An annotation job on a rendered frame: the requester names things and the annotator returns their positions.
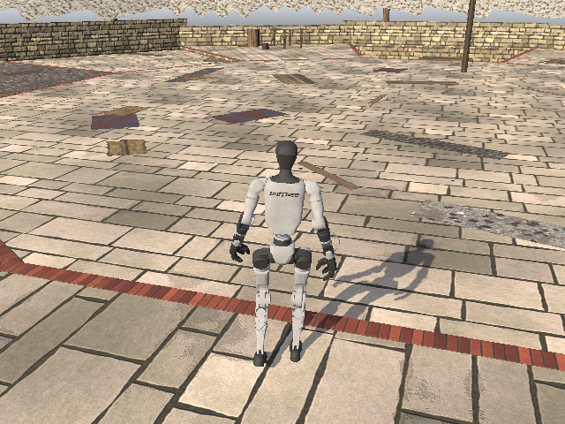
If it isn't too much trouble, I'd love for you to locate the left robot forearm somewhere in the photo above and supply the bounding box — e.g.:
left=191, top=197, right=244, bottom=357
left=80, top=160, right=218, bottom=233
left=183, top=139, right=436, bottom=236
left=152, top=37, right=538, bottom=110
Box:
left=231, top=211, right=250, bottom=246

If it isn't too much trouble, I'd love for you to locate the right robot upper arm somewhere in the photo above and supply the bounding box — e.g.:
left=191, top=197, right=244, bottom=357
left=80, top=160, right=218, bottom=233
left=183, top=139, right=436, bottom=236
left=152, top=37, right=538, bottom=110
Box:
left=304, top=179, right=326, bottom=231

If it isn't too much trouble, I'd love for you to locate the left robot upper arm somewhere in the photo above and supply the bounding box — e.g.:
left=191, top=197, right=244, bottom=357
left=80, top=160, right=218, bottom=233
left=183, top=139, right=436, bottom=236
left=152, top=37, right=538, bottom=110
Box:
left=241, top=178, right=267, bottom=226

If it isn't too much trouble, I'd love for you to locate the robot head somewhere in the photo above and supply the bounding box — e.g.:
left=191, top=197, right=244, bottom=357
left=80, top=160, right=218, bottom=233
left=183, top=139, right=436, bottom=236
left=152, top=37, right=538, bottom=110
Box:
left=270, top=140, right=300, bottom=184

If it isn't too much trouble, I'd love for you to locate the right robot hand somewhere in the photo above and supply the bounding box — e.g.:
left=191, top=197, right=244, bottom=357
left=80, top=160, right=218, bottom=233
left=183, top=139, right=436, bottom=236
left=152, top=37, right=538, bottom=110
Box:
left=316, top=257, right=337, bottom=281

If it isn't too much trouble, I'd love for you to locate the robot right shin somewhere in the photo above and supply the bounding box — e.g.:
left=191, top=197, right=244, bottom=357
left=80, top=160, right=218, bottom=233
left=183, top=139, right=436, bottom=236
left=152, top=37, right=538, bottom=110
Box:
left=292, top=292, right=306, bottom=350

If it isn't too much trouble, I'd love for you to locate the right robot forearm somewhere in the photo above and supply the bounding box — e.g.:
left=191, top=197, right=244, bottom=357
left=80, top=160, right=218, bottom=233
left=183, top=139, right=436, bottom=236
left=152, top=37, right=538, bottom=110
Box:
left=317, top=216, right=335, bottom=260

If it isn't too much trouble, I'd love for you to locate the left robot hand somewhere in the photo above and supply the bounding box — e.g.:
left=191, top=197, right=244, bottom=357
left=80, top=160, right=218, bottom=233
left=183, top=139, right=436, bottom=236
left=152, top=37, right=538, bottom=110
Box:
left=230, top=243, right=250, bottom=262

